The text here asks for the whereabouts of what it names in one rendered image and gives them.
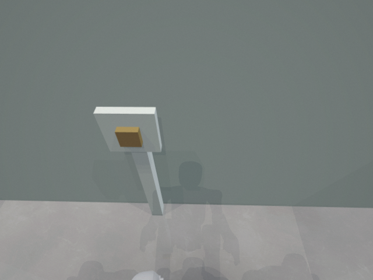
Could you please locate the button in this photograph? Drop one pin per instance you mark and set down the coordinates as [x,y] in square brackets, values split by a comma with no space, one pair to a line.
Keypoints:
[129,136]

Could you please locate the panel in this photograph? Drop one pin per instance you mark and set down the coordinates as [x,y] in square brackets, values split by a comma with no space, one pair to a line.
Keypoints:
[108,118]

